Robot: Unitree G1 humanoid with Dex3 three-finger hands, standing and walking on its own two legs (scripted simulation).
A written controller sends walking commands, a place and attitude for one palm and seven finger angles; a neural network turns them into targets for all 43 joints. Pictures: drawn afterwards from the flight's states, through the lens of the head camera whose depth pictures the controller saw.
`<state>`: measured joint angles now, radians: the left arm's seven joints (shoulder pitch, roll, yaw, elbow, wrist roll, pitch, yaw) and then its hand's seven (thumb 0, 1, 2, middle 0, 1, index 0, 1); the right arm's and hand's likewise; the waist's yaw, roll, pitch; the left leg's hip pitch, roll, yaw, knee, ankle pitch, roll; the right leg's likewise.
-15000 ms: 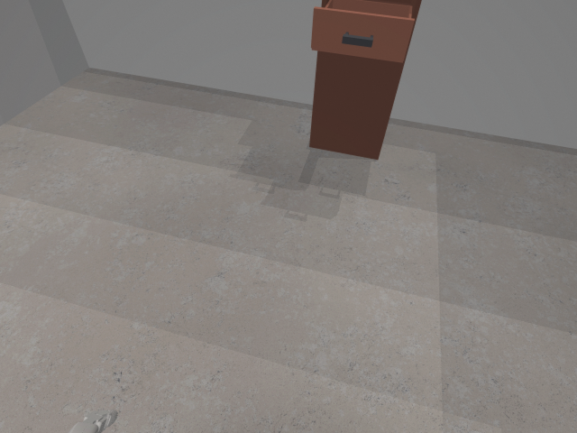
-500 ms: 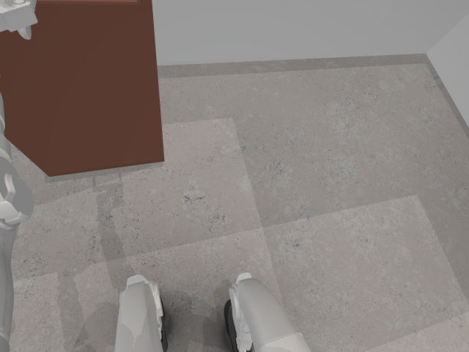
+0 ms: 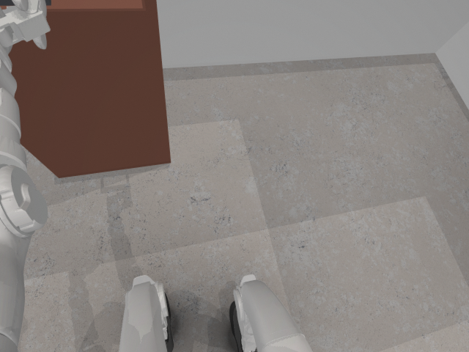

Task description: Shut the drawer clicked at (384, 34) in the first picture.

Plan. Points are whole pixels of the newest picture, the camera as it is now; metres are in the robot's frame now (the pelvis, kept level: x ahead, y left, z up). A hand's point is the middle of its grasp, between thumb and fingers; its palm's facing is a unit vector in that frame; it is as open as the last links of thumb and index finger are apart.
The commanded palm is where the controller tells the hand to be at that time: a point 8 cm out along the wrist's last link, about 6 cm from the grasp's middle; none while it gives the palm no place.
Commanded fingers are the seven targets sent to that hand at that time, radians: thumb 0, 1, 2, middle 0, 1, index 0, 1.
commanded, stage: pull the fist back off the drawer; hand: left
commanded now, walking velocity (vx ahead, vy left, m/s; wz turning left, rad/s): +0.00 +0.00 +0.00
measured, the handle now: out of the picture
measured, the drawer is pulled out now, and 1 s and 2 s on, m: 0.00 0.00 0.00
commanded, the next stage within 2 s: draw the hand back to the body in 0.20 s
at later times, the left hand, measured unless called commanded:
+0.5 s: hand (20, 29) +0.54 +0.21 +0.14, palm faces +0.10 -0.99 -0.07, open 3.2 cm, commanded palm +0.49 +0.25 +0.15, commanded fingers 0.00 0.90 0.90 -1.40 -1.60 -1.40 -1.60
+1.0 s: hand out of the picture +0.36 +0.22 +0.20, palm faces +0.26 -0.93 -0.26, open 3.3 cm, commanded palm +0.32 +0.27 +0.22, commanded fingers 0.00 0.90 0.90 -1.40 -1.60 -1.40 -1.60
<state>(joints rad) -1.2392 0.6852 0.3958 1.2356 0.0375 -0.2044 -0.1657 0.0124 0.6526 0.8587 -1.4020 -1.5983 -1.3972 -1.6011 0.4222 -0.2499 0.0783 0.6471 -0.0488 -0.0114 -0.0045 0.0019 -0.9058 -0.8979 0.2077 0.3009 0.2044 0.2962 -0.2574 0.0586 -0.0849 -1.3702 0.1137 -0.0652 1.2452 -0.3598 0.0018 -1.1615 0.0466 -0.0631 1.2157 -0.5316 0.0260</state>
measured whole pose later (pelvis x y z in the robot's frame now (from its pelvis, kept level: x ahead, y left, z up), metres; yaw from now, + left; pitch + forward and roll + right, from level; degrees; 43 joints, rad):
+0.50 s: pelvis +0.05 -0.01 +0.05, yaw +1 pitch +22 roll -4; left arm -0.70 0.48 0.43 0.80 -0.10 -0.25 -0.20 0.02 0.88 0.90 -1.40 -1.60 -1.39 -1.60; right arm 0.41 -0.25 0.01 0.60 0.01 0.06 0.02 0.00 -0.91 -0.90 0.21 0.30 0.20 0.30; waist -0.15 0.06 -0.12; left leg -1.05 0.12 -0.01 1.07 -0.40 -0.02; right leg -0.87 0.05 -0.02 1.03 -0.54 0.01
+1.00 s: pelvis +0.06 -0.02 +0.11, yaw +4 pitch +3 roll -1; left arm -0.06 0.32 0.16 0.18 -0.09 -0.07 0.01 0.02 0.90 0.90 -1.40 -1.60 -1.40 -1.60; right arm 0.17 -0.24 0.05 0.53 0.05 0.03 -0.09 0.01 -0.91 -0.90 0.20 0.30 0.20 0.30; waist 0.01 0.06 -0.06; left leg -0.47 0.06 0.02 0.67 -0.26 -0.02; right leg -0.30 -0.01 -0.02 0.66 -0.42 0.01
